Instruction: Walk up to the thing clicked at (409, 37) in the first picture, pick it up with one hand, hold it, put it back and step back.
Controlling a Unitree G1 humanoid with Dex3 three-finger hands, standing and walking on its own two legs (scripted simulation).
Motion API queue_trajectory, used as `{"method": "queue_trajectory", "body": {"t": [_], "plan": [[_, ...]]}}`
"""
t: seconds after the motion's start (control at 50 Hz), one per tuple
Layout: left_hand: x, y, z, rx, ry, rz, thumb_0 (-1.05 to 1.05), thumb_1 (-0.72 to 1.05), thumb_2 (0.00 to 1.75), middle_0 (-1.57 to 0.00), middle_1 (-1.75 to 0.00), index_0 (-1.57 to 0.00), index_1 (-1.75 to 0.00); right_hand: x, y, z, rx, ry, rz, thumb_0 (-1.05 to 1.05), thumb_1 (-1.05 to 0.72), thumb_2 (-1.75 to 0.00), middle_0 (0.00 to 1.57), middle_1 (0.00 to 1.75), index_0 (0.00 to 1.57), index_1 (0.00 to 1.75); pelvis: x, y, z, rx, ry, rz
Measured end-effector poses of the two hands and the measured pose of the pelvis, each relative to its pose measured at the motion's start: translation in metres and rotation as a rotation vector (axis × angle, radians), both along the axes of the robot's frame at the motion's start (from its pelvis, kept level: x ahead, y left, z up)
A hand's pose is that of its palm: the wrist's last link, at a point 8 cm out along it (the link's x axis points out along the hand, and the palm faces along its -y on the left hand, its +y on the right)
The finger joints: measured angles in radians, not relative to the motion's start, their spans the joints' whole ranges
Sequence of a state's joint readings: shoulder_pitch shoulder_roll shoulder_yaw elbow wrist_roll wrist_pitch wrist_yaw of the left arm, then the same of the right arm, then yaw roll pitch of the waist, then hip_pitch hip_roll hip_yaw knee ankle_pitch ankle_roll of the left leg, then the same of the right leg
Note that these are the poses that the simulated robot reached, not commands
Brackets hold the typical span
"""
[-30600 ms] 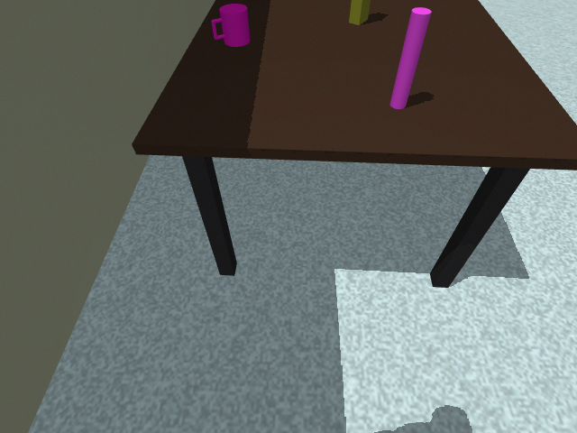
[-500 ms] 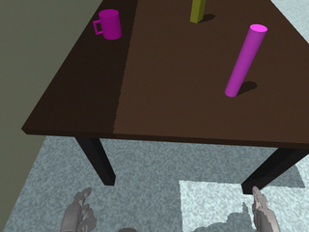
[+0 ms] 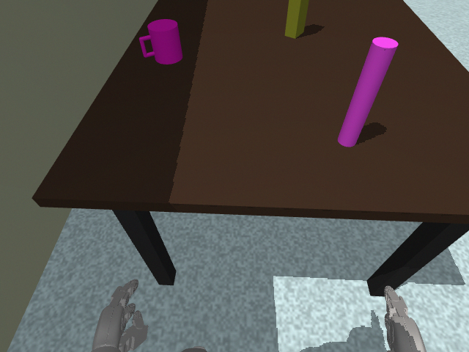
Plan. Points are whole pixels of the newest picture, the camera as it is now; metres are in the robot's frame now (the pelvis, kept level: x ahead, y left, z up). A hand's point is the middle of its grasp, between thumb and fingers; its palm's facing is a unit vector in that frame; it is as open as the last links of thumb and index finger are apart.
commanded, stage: home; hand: right
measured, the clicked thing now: (362, 99) +0.57 -0.21 +0.14
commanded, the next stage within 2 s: stand in 1.38 s
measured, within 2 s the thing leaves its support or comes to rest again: neither
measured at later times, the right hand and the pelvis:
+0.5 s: hand (366, 344) +0.17 -0.18 -0.05, palm faces +0.12 +0.95 -0.28, open 17.4 cm; pelvis +0.00 +0.00 +0.00, yaw +0 degrees
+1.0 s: hand (363, 338) +0.18 -0.18 -0.05, palm faces +0.12 +0.95 -0.28, open 17.3 cm; pelvis +0.00 +0.00 +0.00, yaw +0 degrees
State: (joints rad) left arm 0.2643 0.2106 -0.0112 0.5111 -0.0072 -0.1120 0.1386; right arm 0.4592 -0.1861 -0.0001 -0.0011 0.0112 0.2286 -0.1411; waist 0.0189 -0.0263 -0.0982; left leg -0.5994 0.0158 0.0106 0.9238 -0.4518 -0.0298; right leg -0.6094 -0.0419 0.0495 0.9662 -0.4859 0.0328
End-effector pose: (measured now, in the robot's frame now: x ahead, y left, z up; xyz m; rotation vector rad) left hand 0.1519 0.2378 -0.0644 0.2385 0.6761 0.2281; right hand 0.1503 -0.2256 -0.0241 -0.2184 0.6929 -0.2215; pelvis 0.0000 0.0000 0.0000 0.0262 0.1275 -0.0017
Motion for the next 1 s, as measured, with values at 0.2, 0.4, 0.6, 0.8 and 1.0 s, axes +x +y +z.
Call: {"method": "queue_trajectory", "body": {"t": [0.2, 0.4, 0.6, 0.8, 1.0], "plan": [[-0.006, -0.004, 0.000, 0.003, 0.001, 0.000, 0.02, 0.90, 0.90, -0.20, -0.30, -0.21, -0.30, -0.003, -0.003, 0.000, -0.002, 0.007, 0.003, -0.01, 0.53, -0.06, 0.06, 0.06, 0.06, 0.06, -0.004, -0.003, -0.001, 0.002, -0.002, 0.003], [-0.008, -0.004, -0.001, 0.005, -0.001, 0.004, 0.02, 0.90, 0.90, -0.20, -0.30, -0.21, -0.30, -0.004, -0.003, -0.001, -0.003, 0.014, 0.004, -0.01, 0.53, -0.06, 0.06, 0.06, 0.06, 0.06, -0.005, -0.004, -0.001, 0.003, 0.001, 0.003], [-0.006, -0.002, -0.001, 0.011, -0.003, 0.009, 0.02, 0.90, 0.90, -0.20, -0.30, -0.21, -0.30, -0.001, -0.002, 0.000, -0.003, 0.014, 0.005, -0.01, 0.53, -0.06, 0.06, 0.06, 0.06, 0.06, -0.003, -0.002, -0.002, 0.002, 0.005, 0.003], [-0.001, 0.000, -0.002, 0.011, -0.006, 0.010, 0.02, 0.90, 0.90, -0.20, -0.30, -0.21, -0.30, 0.002, 0.000, -0.001, -0.003, 0.024, 0.003, -0.01, 0.52, -0.07, 0.06, 0.06, 0.06, 0.06, 0.001, -0.001, -0.002, 0.001, 0.008, 0.002], [0.002, 0.001, -0.001, 0.016, -0.003, 0.013, 0.02, 0.90, 0.90, -0.20, -0.30, -0.21, -0.30, 0.005, 0.000, -0.001, -0.001, 0.027, 0.002, -0.01, 0.51, -0.07, 0.06, 0.06, 0.06, 0.06, 0.004, 0.000, -0.002, 0.002, 0.011, 0.001]]}}
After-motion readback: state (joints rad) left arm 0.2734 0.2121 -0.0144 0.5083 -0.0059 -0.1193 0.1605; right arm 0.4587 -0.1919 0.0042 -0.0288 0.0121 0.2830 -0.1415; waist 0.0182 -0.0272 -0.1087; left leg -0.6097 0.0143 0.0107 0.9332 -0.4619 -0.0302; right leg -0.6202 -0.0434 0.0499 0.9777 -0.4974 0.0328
